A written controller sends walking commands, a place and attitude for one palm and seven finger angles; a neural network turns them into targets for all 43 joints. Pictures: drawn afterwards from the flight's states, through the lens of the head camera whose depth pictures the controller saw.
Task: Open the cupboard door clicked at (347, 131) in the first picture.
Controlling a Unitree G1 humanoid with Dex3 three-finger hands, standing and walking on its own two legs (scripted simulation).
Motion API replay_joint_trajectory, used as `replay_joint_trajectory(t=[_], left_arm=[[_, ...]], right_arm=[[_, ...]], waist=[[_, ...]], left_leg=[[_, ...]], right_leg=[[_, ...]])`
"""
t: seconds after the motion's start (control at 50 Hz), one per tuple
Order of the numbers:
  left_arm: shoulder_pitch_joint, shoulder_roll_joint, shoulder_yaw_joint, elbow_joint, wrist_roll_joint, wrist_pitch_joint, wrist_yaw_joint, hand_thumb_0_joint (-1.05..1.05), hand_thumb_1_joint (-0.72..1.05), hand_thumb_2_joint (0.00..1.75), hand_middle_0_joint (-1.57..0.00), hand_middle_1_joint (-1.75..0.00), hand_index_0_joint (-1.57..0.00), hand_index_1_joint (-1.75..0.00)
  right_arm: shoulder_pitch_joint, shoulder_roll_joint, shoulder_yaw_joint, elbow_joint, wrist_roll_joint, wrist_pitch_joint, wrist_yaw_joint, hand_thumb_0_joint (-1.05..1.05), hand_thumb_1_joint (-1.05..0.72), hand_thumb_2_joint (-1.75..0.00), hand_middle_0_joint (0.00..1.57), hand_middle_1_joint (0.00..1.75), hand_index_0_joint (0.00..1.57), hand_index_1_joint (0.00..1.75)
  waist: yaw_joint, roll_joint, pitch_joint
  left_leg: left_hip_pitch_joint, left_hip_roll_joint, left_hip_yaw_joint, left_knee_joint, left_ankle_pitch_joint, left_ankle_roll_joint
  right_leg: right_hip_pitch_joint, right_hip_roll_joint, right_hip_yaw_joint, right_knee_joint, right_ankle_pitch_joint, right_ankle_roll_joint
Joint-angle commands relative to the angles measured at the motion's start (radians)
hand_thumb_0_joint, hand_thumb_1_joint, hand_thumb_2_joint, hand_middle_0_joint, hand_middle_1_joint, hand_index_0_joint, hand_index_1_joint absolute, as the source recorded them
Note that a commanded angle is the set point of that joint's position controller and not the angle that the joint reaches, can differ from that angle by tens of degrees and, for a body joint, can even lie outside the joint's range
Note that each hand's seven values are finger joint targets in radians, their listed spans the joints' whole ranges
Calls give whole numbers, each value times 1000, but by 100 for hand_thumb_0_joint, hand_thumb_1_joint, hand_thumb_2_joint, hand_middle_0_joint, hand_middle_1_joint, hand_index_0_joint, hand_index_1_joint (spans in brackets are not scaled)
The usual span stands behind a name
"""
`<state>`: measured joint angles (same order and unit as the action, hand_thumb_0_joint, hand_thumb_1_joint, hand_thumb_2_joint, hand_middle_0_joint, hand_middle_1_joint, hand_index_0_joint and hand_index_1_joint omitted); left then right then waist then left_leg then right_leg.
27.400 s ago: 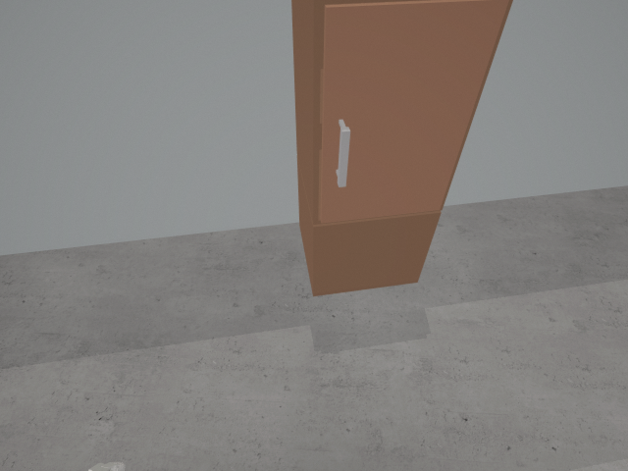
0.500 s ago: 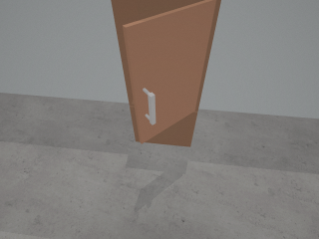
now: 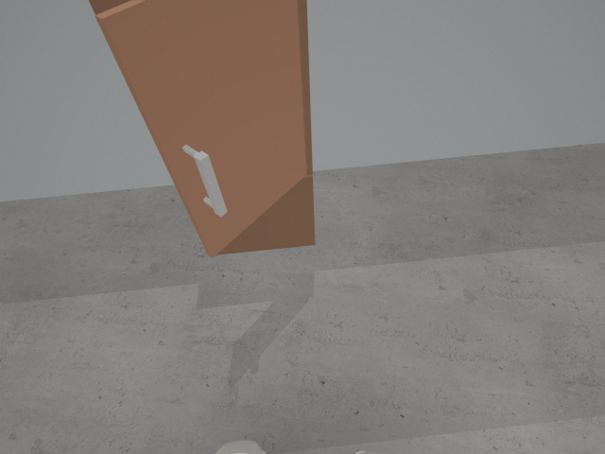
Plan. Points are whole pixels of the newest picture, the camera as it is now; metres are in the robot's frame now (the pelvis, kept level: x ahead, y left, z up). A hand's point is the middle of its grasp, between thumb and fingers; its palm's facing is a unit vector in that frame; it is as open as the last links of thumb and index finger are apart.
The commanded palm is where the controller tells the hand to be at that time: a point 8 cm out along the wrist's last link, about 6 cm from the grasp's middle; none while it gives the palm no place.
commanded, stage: walk to a spot facing it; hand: left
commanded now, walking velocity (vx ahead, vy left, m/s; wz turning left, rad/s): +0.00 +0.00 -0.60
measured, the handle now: (205, 182) +0.60 +0.25 -0.06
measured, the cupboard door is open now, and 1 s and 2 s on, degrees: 45 45 45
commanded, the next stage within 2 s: none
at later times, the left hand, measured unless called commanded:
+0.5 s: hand out of the picture +0.10 +0.22 -0.16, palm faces -0.19 -0.95 -0.24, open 7.3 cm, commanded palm none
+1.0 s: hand (256, 402) +0.21 +0.10 -0.15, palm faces -0.57 -0.79 -0.24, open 7.3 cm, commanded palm none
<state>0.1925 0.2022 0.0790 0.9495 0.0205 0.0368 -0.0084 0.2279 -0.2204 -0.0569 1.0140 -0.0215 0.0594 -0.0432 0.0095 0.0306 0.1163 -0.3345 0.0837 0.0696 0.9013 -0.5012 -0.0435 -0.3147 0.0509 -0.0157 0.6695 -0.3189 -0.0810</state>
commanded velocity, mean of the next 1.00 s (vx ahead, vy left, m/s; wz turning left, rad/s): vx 0.03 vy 0.00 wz -0.60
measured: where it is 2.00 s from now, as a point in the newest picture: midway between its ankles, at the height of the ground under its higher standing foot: outside the picture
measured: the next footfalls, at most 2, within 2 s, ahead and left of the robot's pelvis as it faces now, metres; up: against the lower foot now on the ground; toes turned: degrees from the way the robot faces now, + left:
left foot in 0.46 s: +0.07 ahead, +0.15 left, +0.00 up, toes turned -20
right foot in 0.76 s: +0.00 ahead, -0.14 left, +0.00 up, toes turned -30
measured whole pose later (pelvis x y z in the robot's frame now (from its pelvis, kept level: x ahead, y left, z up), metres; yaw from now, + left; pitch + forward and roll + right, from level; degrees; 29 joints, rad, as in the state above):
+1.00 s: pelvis +0.01 -0.01 +0.01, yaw -36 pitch +1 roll +1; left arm 0.16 0.24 0.06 0.88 0.03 0.05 -0.01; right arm 0.20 -0.24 -0.05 0.90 -0.01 0.04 -0.03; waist -0.01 -0.03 0.10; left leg -0.41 0.04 0.04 0.84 -0.44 -0.07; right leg -0.32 0.04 0.09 0.56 -0.26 -0.02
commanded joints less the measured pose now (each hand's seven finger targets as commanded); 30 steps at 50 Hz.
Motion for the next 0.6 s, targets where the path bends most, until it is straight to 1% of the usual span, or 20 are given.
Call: replay_joint_trajectory(t=[0.0,0.02,0.06,0.08,0.12,0.24,0.28,0.34,0.36,0.38,0.4,0.42,0.44,0.46,0.48,0.5,0.52,0.54,0.56,0.58], left_arm=[[34,186,46,-70,4,-14,34,0,90,90,-20,-30,-20,-30],[34,183,44,-71,4,-19,35,0,90,90,-20,-30,-20,-30],[57,188,43,-66,3,-23,32,0,90,90,-20,-30,-20,-30],[72,187,44,-62,5,-24,33,0,90,90,-20,-30,-20,-30],[100,193,48,-59,3,-22,30,0,90,90,-20,-30,-20,-30],[115,205,53,-71,9,-17,26,0,90,90,-20,-30,-20,-30],[116,210,55,-76,13,-16,27,0,90,90,-20,-30,-20,-30],[83,220,56,-89,10,-12,24,0,90,90,-20,-30,-20,-30],[66,218,55,-94,7,-11,23,0,90,90,-20,-30,-20,-30],[43,211,51,-100,4,-11,23,0,90,90,-20,-30,-20,-30],[21,189,44,-114,-3,-10,20,0,90,90,-20,-30,-20,-30],[38,131,32,-133,-12,-10,9,0,90,90,-20,-30,-20,-30],[8,146,32,-159,-5,-16,-3,0,90,90,-20,-30,-20,-30],[6,164,42,-173,10,-19,-15,0,90,90,-20,-30,-20,-30],[11,164,47,-146,18,-9,-11,0,90,90,-20,-30,-20,-30],[18,157,45,-136,12,-6,-16,0,90,90,-20,-30,-20,-30],[7,137,38,-138,3,-2,-21,0,90,90,-20,-30,-20,-30],[-1,123,29,-143,2,0,-26,0,90,90,-20,-30,-20,-30],[-15,113,22,-151,2,1,-29,0,90,90,-20,-30,-20,-30],[-33,109,18,-153,3,-1,-32,0,90,90,-20,-30,-20,-30]], right_arm=[[-80,-95,-28,-115,2,-27,8,0,-90,-90,20,30,20,30],[-71,-81,-26,-112,2,-27,11,0,-90,-90,20,30,20,30],[-73,-72,-24,-115,5,-24,11,0,-90,-90,20,30,20,30],[-78,-71,-25,-120,6,-26,12,0,-90,-90,20,30,20,30],[-100,-76,-26,-130,8,-25,7,0,-90,-90,20,30,20,30],[-153,-83,-26,-172,15,-34,5,0,-90,-90,20,30,20,30],[-167,-80,-25,-185,20,-40,4,0,-90,-90,20,30,20,30],[-124,-84,-24,-184,25,-47,1,0,-90,-90,20,30,20,30],[-95,-88,-24,-177,25,-51,-1,0,-90,-90,20,30,20,30],[-52,-93,-26,-169,26,-57,-4,0,-90,-90,20,30,20,30],[-4,-129,-30,-158,21,-65,-10,0,-90,-90,20,30,20,30],[2,-219,-46,-167,5,-72,-16,0,-90,-90,20,30,20,30],[7,-258,-48,-185,-3,-68,-21,0,-90,-90,20,30,20,30],[-21,-254,-41,-209,-12,-68,-19,0,-90,-90,20,30,20,30],[-44,-206,-26,-200,-19,-74,-17,0,-90,-90,20,30,20,30],[-57,-182,-16,-205,-17,-74,-17,0,-90,-90,20,30,20,30],[-67,-167,-15,-208,-18,-74,-16,0,-90,-90,20,30,20,30],[-54,-173,-16,-201,-18,-74,-16,0,-90,-90,20,30,20,30],[-27,-176,-19,-195,-18,-74,-14,0,-90,-90,20,30,20,30],[-2,-182,-21,-187,-18,-73,-13,0,-90,-90,20,30,20,30]], waist=[[17,-136,-80],[9,-117,-101],[11,-110,-126],[18,-104,-142],[32,-133,-151],[41,-159,-137],[45,-147,-151],[20,-170,-165],[4,-157,-172],[-20,-152,-183],[-44,-92,-190],[-43,163,-174],[-39,227,-147],[-26,99,-127],[1,166,-129],[9,167,-122],[14,157,-113],[10,162,-133],[-3,184,-142],[-18,160,-147]], left_leg=[[-223,-5,-114,280,62,0],[-208,-10,-109,251,90,-5],[-193,-26,-101,195,109,-10],[-189,-36,-97,155,103,-13],[-206,-45,-101,122,109,-14],[-166,-69,-115,-10,81,-8],[-125,-82,-121,-86,56,-1],[-34,-98,-125,-222,93,12],[34,-104,-125,-303,139,15],[157,-90,-127,-421,200,19],[310,-18,-185,-533,216,47],[417,214,-434,-637,176,127],[322,409,-561,-680,289,234],[164,423,-528,-662,344,279],[164,341,-449,-612,524,248],[167,280,-317,-573,644,215],[173,236,-227,-545,720,198],[210,204,-157,-515,787,177],[223,184,-116,-494,821,162],[243,182,-95,-476,860,153]], right_leg=[[98,-300,471,-380,191,-136],[114,-274,439,-369,226,-123],[142,-249,419,-362,260,-107],[180,-239,425,-351,300,-99],[223,-227,442,-353,327,-85],[200,-214,520,-351,324,-112],[191,-209,556,-331,362,-117],[148,-184,561,-313,377,-94],[108,-165,554,-301,354,-73],[26,-143,533,-273,300,-37],[-114,-82,470,-222,169,7],[-319,56,308,-56,-71,61],[-338,48,115,202,-279,111],[-278,-9,95,379,-252,126],[-296,-11,105,453,-220,132],[-295,-29,89,497,-178,135],[-288,-42,62,474,-164,139],[-267,-47,28,407,-157,139],[-229,-48,-6,327,-145,138],[-204,-38,-39,263,-130,135]])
